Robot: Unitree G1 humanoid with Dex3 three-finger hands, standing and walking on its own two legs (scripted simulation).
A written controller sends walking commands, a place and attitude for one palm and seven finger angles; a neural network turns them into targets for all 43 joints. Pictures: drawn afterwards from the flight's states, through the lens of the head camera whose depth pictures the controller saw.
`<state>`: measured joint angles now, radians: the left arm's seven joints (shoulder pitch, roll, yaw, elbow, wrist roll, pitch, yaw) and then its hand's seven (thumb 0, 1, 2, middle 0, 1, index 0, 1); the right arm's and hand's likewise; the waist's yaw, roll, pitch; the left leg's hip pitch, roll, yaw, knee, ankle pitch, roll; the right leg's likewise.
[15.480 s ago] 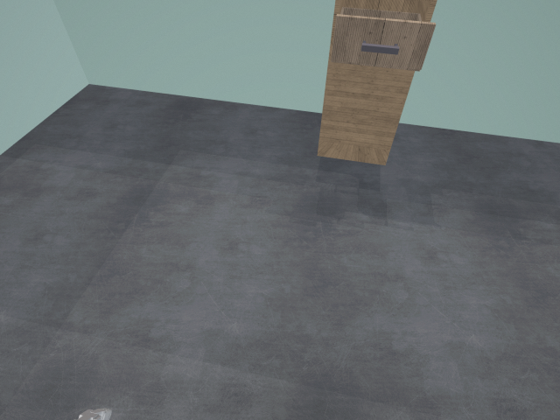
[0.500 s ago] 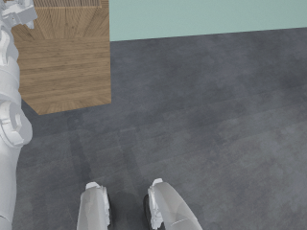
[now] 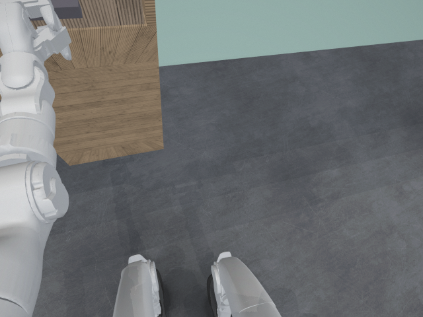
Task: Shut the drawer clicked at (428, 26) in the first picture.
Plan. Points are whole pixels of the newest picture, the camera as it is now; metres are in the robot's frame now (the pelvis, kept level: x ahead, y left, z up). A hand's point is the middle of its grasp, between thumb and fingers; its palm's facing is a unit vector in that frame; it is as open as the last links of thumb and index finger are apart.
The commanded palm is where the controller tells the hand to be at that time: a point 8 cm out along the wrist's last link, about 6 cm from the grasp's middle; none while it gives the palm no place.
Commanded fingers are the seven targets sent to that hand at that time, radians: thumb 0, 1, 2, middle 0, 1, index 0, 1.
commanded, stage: pull the fist back off the drawer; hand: left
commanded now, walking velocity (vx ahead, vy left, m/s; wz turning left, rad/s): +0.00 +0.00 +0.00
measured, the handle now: (36, 1) +0.66 +0.22 +0.09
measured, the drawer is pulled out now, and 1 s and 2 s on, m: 0.00 0.00 0.00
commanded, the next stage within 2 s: draw the hand back to the body in 0.12 s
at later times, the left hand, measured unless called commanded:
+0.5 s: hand (34, 59) +0.50 +0.19 +0.13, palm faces +0.14 -0.99 -0.02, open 3.2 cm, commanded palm +0.45 +0.23 +0.14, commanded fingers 0.00 0.90 0.90 -1.40 -1.60 -1.40 -1.60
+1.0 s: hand out of the picture +0.34 +0.21 +0.21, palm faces +0.30 -0.92 -0.24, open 3.2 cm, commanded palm +0.29 +0.25 +0.22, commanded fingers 0.00 0.90 0.90 -1.40 -1.60 -1.40 -1.60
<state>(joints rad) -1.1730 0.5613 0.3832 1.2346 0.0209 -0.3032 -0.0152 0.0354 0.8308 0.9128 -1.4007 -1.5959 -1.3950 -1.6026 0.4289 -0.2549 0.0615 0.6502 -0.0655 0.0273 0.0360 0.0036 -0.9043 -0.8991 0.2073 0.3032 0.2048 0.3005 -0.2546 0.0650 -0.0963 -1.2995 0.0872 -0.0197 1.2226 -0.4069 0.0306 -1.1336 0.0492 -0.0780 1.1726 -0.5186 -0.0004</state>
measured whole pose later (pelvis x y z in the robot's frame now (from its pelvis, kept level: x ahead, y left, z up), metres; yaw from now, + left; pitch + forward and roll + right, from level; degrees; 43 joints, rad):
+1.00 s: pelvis +0.05 -0.02 +0.11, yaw +4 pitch +0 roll +0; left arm 0.00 0.29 0.13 0.12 -0.09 -0.06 0.07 0.01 0.90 0.90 -1.40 -1.60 -1.40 -1.60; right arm 0.15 -0.23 0.05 0.55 0.04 0.06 -0.09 0.01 -0.90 -0.90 0.21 0.30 0.20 0.30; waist 0.02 0.05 -0.02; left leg -0.32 0.03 0.04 0.55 -0.24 0.00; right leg -0.19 0.01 -0.03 0.53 -0.35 -0.02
